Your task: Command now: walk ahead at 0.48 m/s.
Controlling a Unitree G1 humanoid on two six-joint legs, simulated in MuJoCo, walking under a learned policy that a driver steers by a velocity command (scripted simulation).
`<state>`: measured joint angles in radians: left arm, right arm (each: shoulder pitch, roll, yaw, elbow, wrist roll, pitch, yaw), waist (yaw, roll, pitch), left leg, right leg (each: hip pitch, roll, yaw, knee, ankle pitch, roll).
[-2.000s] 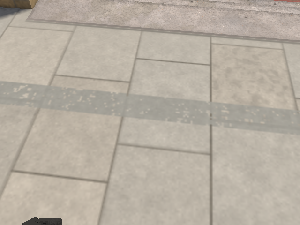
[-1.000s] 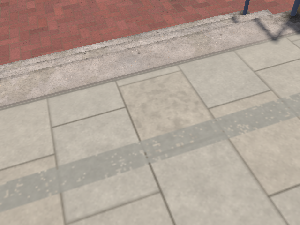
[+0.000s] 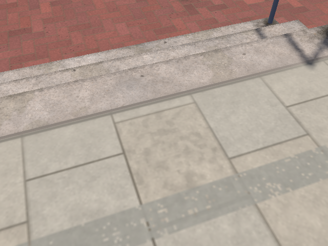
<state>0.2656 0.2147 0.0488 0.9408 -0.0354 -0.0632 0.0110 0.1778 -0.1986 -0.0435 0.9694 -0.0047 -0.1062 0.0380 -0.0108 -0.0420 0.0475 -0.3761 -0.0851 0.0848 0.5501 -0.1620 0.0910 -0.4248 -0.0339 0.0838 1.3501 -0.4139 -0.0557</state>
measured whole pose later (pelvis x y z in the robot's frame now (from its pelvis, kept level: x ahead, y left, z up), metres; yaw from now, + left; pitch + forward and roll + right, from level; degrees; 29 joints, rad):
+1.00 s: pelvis +0.45 +0.00 +0.01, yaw +25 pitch +1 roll +1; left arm 0.21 0.27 0.06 0.86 -0.01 -0.13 0.01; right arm 0.20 -0.26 -0.08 0.80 0.01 -0.05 0.03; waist 0.00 -0.01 0.04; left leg -0.30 -0.12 0.01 0.44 -0.16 0.12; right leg -0.47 -0.09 0.04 1.24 -0.35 0.01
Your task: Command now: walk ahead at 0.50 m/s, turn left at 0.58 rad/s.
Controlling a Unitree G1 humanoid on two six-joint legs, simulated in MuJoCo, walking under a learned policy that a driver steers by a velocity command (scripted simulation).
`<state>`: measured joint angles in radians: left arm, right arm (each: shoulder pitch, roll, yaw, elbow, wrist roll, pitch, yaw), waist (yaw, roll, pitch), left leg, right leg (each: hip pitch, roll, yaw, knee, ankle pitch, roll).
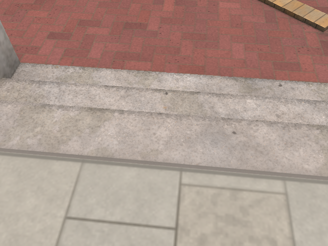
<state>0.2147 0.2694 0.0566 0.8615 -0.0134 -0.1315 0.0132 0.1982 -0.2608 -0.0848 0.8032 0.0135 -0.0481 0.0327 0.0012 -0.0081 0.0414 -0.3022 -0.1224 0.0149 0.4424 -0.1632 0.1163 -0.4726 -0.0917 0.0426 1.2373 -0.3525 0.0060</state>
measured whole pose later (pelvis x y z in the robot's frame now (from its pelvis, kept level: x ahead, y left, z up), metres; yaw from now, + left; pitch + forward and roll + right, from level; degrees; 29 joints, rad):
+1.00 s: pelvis +0.50 +0.09 +0.01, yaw +19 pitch +2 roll +0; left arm 0.21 0.31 0.05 0.82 -0.01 -0.08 -0.01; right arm 0.31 -0.26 -0.05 0.76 0.00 -0.07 0.02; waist -0.02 -0.05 0.00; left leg -0.22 -0.04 0.04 0.37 -0.18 0.07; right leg -0.59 -0.11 0.01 1.08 -0.26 0.00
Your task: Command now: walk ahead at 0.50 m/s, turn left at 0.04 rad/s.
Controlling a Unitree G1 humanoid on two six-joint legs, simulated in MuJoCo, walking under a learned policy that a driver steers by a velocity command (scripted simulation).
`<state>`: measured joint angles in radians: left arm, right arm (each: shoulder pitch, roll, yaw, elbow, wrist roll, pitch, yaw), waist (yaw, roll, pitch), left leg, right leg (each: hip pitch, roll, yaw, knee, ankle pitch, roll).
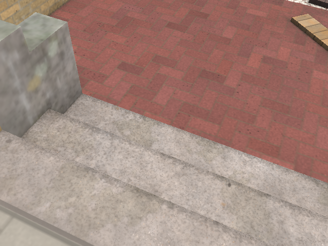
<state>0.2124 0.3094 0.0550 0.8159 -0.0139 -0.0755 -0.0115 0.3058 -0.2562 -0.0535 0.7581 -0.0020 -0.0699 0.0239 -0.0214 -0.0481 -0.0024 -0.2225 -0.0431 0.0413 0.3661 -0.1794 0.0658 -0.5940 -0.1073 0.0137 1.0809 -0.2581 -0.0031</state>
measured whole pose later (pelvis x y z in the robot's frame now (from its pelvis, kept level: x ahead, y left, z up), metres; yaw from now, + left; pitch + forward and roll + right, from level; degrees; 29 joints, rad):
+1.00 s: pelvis +0.26 -0.01 -0.01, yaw -1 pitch -1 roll +0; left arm 0.19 0.21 0.05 1.02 0.00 0.01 0.03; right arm 0.27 -0.18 -0.03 1.02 0.00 -0.01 -0.04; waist 0.01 0.00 0.04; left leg -0.18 0.01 0.00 0.51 -0.32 0.00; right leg -0.26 -0.02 -0.02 0.49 -0.21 0.01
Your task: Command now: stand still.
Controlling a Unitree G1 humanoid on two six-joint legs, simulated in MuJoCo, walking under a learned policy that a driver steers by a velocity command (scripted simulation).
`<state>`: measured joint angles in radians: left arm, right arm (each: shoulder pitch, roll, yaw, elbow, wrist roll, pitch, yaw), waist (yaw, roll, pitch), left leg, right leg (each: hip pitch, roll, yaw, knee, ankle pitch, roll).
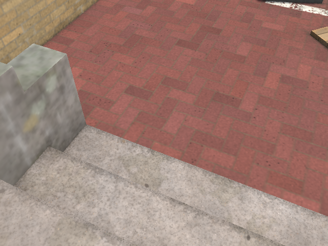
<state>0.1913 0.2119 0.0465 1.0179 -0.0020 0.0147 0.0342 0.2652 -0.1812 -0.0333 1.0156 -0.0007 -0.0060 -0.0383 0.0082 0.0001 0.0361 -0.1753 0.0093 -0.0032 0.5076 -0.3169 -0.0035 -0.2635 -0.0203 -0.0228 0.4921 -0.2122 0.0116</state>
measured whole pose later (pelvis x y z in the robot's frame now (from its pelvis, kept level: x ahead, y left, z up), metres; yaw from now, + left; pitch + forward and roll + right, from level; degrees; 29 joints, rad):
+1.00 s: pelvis +0.14 -0.05 +0.01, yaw -1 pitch +1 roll +0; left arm 0.48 0.15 0.01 1.13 0.01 -0.09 0.00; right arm 0.15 -0.25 -0.07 0.96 0.03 -0.08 -0.01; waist 0.06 0.03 -0.02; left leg -0.63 0.10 0.00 0.95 -0.11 0.06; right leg -0.01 0.03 -0.06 0.28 -0.28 -0.05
